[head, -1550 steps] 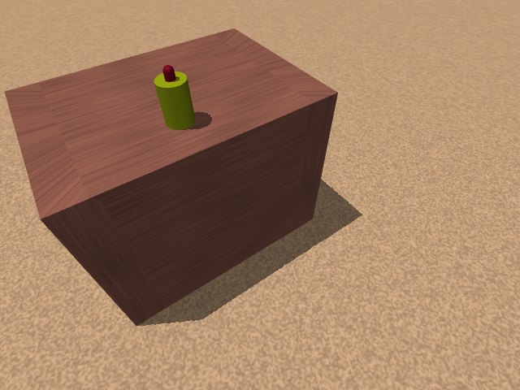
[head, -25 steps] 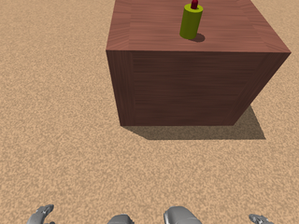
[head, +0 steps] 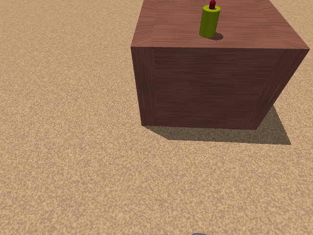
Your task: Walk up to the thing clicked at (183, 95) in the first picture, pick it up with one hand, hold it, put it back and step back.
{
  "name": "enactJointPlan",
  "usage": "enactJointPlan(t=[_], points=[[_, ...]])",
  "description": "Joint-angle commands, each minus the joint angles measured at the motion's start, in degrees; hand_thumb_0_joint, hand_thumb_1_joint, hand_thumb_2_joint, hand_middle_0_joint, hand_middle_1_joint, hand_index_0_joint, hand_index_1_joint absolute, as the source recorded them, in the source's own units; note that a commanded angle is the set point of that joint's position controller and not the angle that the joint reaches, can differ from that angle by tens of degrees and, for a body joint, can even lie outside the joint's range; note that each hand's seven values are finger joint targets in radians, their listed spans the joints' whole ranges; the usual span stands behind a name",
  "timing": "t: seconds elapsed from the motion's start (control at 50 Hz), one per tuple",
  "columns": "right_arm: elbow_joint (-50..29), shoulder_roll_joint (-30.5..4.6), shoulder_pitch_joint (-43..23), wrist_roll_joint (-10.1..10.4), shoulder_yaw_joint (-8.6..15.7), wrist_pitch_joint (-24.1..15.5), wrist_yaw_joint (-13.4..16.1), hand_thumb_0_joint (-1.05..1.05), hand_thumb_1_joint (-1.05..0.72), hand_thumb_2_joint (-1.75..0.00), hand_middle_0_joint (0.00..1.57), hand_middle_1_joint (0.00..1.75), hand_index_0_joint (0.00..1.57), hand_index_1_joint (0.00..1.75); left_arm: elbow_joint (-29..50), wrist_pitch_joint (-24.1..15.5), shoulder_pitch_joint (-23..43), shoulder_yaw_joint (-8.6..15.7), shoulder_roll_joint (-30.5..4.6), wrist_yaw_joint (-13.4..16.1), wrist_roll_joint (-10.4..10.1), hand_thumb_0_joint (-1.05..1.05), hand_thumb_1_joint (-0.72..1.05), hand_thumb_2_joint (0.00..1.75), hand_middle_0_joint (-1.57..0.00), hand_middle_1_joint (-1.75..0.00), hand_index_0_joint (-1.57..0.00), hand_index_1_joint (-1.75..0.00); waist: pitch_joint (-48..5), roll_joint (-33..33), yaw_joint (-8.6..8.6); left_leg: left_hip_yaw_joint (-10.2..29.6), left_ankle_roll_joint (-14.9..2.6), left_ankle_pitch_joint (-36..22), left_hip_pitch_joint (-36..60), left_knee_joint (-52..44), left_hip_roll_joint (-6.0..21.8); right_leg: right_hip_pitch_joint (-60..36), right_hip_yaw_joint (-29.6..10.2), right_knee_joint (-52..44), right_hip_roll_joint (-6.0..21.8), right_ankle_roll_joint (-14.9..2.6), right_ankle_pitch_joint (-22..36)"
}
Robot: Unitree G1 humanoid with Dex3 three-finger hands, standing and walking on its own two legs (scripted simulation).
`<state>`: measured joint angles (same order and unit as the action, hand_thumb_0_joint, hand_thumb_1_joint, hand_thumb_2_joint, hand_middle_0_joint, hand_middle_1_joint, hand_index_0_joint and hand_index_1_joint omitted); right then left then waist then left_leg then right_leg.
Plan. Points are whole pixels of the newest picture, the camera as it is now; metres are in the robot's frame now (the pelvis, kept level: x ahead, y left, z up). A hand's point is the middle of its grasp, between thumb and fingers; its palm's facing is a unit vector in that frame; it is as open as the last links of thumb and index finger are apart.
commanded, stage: step back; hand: right
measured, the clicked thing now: (209, 18) +1.12 -0.22 +0.03
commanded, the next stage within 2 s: stand in 0.84 s
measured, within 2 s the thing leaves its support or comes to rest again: neither
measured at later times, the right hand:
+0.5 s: hand out of the picture +0.09 -0.24 -0.13, palm faces -0.04 +0.93 -0.36, open 7.4 cm
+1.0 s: hand out of the picture +0.14 -0.23 -0.13, palm faces +0.00 +0.94 -0.34, open 7.3 cm
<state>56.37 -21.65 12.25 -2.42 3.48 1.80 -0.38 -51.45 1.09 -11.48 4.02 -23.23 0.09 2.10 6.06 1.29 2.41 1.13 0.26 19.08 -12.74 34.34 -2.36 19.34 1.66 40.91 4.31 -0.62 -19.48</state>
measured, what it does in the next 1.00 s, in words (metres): stands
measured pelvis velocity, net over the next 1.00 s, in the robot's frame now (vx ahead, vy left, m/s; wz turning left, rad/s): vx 0.03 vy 0.01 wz -0.01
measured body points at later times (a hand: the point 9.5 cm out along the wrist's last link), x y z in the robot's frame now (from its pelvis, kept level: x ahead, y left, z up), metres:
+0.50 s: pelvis +0.02 +0.01 +0.01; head +0.02 +0.02 +0.46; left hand +0.08 +0.32 -0.12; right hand +0.10 -0.29 -0.11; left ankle +0.01 +0.13 -0.72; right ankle +0.02 -0.11 -0.72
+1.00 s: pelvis +0.03 +0.01 +0.02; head +0.05 +0.02 +0.47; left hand +0.14 +0.31 -0.10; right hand +0.14 -0.28 -0.10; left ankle +0.01 +0.13 -0.72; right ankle +0.02 -0.11 -0.72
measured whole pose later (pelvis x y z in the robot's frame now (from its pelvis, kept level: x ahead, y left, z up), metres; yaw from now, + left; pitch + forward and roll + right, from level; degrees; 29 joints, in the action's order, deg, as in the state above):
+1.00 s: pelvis +0.03 +0.01 +0.02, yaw -1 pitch -2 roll +0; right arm 63.0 -19.0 2.7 -0.7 1.2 -0.9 -0.1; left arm -62.9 -0.6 -2.9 0.6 -20.1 0.2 0.0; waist 3.9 0.3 0.4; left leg 0.2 -0.3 13.2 -5.2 20.8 -0.5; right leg 6.1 0.5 21.2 1.2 0.9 -12.6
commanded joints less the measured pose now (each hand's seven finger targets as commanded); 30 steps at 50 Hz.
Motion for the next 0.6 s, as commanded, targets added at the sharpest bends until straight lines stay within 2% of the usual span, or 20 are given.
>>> enactJointPlan(t=[0.0, 0.02, 0.04, 0.1, 0.12, 0.14, 0.16, 0.18, 0.2, 0.24, 0.28, 0.3, 0.32, 0.34, 0.36, 0.38, 0.42, 0.46, 0.5, 0.58], points=[[-5.8, -17.8, -5.3, 0.0, 3.7, -3.2, 0.3, 0.0, -0.9, -0.9, 0.2, 0.3, 0.2, 0.3, 2.7, -1.6, 4.9, 2.7, -12.2, 0.1, -0.8, 0.0, 0.9, 0.9, -0.2, -0.3, -0.2, -0.3, -0.4, -7.9, -2.23, 28.4, -13.19, 30.3, -10.1, -23.5, 20.8, 2.7, -4.0, 8.7, -1.9, -0.32, -12.7], [-5.7, -14.3, -7.0, -0.1, 2.4, -3.7, 0.4, 0.0, -0.9, -0.9, 0.2, 0.3, 0.2, 0.3, 2.0, -1.9, 3.4, 2.3, -10.5, -0.4, -1.3, 0.0, 0.9, 0.9, -0.2, -0.3, -0.2, -0.3, -0.1, -5.2, -0.92, 22.2, -11.29, 21.4, -6.8, -20.9, 17.2, 3.1, -4.7, 6.3, -1.6, -0.46, -9.0], [-5.6, -13.5, -7.0, -0.2, 2.0, -4.0, 0.6, 0.0, -0.9, -0.9, 0.2, 0.3, 0.2, 0.3, 1.6, -2.2, 3.3, 2.1, -9.6, -0.6, -1.3, 0.0, 0.9, 0.9, -0.2, -0.3, -0.2, -0.3, -0.3, -6.9, -1.13, 18.8, -9.73, 16.2, -5.3, -19.5, 15.0, 3.2, -3.8, 3.7, -1.6, -0.66, -7.2], [-4.6, -12.5, -9.1, 0.4, 1.7, -2.9, 0.0, 0.0, -0.9, -0.9, 0.2, 0.3, 0.2, 0.3, -2.1, -3.3, -1.8, 2.1, -8.3, -0.4, -1.1, 0.0, 0.9, 0.9, -0.2, -0.3, -0.2, -0.3, -3.1, -10.5, 0.75, 10.2, -5.98, 10.4, -8.7, -13.4, 11.2, -11.2, 0.2, -14.4, -4.2, -0.61, 0.2], [-4.7, -10.8, -8.0, 0.6, 1.2, -2.4, 0.0, 0.0, -0.9, -0.9, 0.2, 0.3, 0.2, 0.3, -2.9, -3.5, -2.2, 2.4, -9.1, 0.1, -0.6, 0.0, 0.9, 0.9, -0.2, -0.3, -0.2, -0.3, -3.6, -7.5, 0.93, 8.3, -4.38, 9.1, -11.7, -9.3, 9.5, -16.2, -1.7, -17.3, -4.3, -0.85, 2.5], [-5.0, -8.2, -6.6, 1.1, 0.5, -2.3, 0.0, 0.0, -0.9, -0.9, 0.2, 0.3, 0.2, 0.3, -3.0, -4.0, -2.7, 3.0, -11.5, 0.6, 0.1, 0.0, 0.9, 0.9, -0.2, -0.3, -0.2, -0.3, -3.7, 0.0, 0.78, 5.4, -2.12, 7.2, -15.9, -1.3, 6.0, -18.6, -13.3, -22.5, 1.9, -2.51, -2.1], [-4.9, -7.9, -6.4, 1.0, 0.6, -2.1, 0.3, 0.0, -0.9, -0.9, 0.2, 0.3, 0.2, 0.3, -2.8, -4.4, -2.0, 3.6, -15.7, 0.8, 0.2, 0.0, 0.9, 0.9, -0.2, -0.3, -0.2, -0.3, -2.5, 6.1, 0.66, 3.7, -1.23, 10.7, -17.3, 6.1, 0.8, -12.8, -27.6, -28.3, 11.6, -6.86, -14.5], [-3.5, -10.6, -4.9, 0.8, 1.6, -2.0, 0.5, 0.0, -0.9, -0.9, 0.2, 0.3, 0.2, 0.3, -1.5, -4.6, 2.1, 3.7, -17.2, 0.6, 0.3, 0.0, 0.9, 0.9, -0.2, -0.3, -0.2, -0.3, -0.1, 4.5, -0.56, 4.5, -0.66, 13.1, -11.6, 11.0, 2.6, -2.9, -31.1, -29.3, 17.0, -11.3, -20.7], [-2.5, -11.0, -2.6, 1.1, 1.7, -2.2, 0.4, 0.0, -0.9, -0.9, 0.2, 0.3, 0.2, 0.3, -0.5, -4.6, 4.8, 3.3, -14.9, 0.6, 0.0, 0.0, 0.9, 0.9, -0.2, -0.3, -0.2, -0.3, 0.4, 1.7, -2.02, 5.4, -0.65, 11.0, -10.2, 11.0, 3.6, -2.4, -27.9, -27.7, 15.6, -11.75, -17.8], [-1.6, -10.1, -2.0, 1.1, 1.7, -2.7, 0.2, 0.0, -0.9, -0.9, 0.2, 0.3, 0.2, 0.3, -0.8, -4.6, 5.8, 2.7, -13.5, 0.7, 0.0, 0.0, 0.9, 0.9, -0.2, -0.3, -0.2, -0.3, -1.4, 3.3, -2.4, 3.4, -1.07, 7.2, -7.3, 6.4, 4.1, -2.0, -21.0, -25.0, 12.7, -9.81, -10.3], [0.1, -9.0, 1.0, 1.0, 1.7, -3.4, 0.1, 0.0, -0.9, -0.9, 0.2, 0.3, 0.2, 0.3, -1.0, -4.1, 7.5, 2.0, -12.0, 0.3, -0.4, 0.0, 0.9, 0.9, -0.2, -0.3, -0.2, -0.3, -4.8, 4.8, -3.88, 1.1, -1.42, 0.5, 1.3, -5.1, 2.9, -0.6, -13.0, -20.5, 8.1, -6.63, -3.1], [0.1, -9.2, 0.5, 0.5, 1.9, -3.6, 0.3, 0.0, -0.9, -0.9, 0.2, 0.3, 0.2, 0.3, -1.3, -3.8, 6.5, 1.3, -10.7, 0.1, -0.6, 0.0, 0.9, 0.9, -0.2, -0.3, -0.2, -0.3, -5.4, 3.8, -3.93, 2.5, -1.81, -2.4, 4.8, -9.6, 3.3, 0.8, -10.4, -17.6, 6.2, -4.8, 0.8], [-0.3, -10.9, -0.7, -0.1, 2.3, -3.8, 0.6, 0.0, -0.9, -0.9, 0.2, 0.3, 0.2, 0.3, -1.2, -3.6, 5.9, 0.5, -8.7, -0.1, -0.8, 0.0, 0.9, 0.9, -0.2, -0.3, -0.2, -0.3, -5.9, -0.6, -3.72, 9.8, -3.03, -1.2, 6.1, -13.5, 8.2, 3.0, -7.4, -13.4, 3.3, -2.95, 3.8], [-1.3, -12.4, -4.8, 0.0, 2.1, -4.1, 0.6, 0.0, -0.9, -0.9, 0.2, 0.3, 0.2, 0.3, -2.1, -3.3, 5.2, 0.0, -7.1, -0.3, -1.6, 0.0, 0.9, 0.9, -0.2, -0.3, -0.2, -0.3, -4.9, -5.7, -1.94, 17.9, -5.6, 7.7, 1.3, -17.7, 13.2, 2.2, -4.0, -10.4, -1.2, -0.86, -2.2], [-1.4, -13.3, -7.2, 0.6, 1.9, -4.0, 0.3, 0.0, -0.9, -0.9, 0.2, 0.3, 0.2, 0.3, -3.4, -3.2, 4.9, 0.7, -8.8, -0.2, -1.6, 0.0, 0.9, 0.9, -0.2, -0.3, -0.2, -0.3, -3.3, -4.8, -0.61, 17.8, -7.76, 11.6, -5.0, -18.3, 15.5, -4.0, -1.9, -9.8, -2.5, -0.47, -4.1], [-1.2, -12.7, -8.4, 0.5, 1.6, -3.8, 0.2, 0.0, -0.9, -0.9, 0.2, 0.3, 0.2, 0.3, -3.9, -3.5, 4.9, 0.7, -8.9, -0.1, -1.3, 0.0, 0.9, 0.9, -0.2, -0.3, -0.2, -0.3, -2.8, -3.9, -0.33, 15.7, -7.21, 8.6, -6.6, -17.5, 14.9, -7.0, -2.2, -12.1, -2.3, -0.81, -2.3], [-0.8, -11.0, -9.1, 0.6, 1.0, -3.9, 0.2, 0.0, -0.9, -0.9, 0.2, 0.3, 0.2, 0.3, -4.7, -4.1, 4.6, 0.6, -9.0, 0.0, -1.3, 0.0, 0.9, 0.9, -0.2, -0.3, -0.2, -0.3, -4.3, -5.4, -0.14, 9.7, -4.05, -2.7, -5.7, -14.4, 10.6, -11.5, -4.7, -15.7, -0.3, -1.79, 5.5], [-0.1, -10.5, -8.8, 0.8, 0.8, -4.0, 0.5, 0.0, -0.9, -0.9, 0.2, 0.3, 0.2, 0.3, -5.4, -4.4, 4.4, 0.7, -10.4, 0.3, -1.5, 0.0, 0.9, 0.9, -0.2, -0.3, -0.2, -0.3, -6.1, -5.9, -0.76, 6.7, -2.55, -10.5, -4.0, -11.9, 8.6, -13.5, -6.4, -16.5, 1.6, -2.23, 13.9], [0.8, -10.5, -7.6, 1.0, 0.8, -4.2, 0.7, 0.0, -0.9, -0.9, 0.2, 0.3, 0.2, 0.3, -5.4, -4.4, 5.6, 0.6, -10.3, 0.5, -1.7, 0.0, 0.9, 0.9, -0.2, -0.3, -0.2, -0.3, -9.4, -5.7, -1.3, 5.4, -2.22, -21.4, 0.9, -10.2, 8.5, -14.4, -6.0, -15.2, 2.5, -2.2, 20.9], [1.5, -10.1, -7.9, 1.4, 1.1, -3.8, 1.1, 0.0, -0.9, -0.9, 0.2, 0.3, 0.2, 0.3, -6.0, -3.9, 7.4, 0.3, -9.9, 0.8, -1.6, 0.0, 0.9, 0.9, -0.2, -0.3, -0.2, -0.3, -10.7, -3.7, -1.82, 4.7, -2.78, -26.7, 3.6, -9.5, 9.1, -14.3, -4.4, -14.8, 1.9, -1.81, 22.8]])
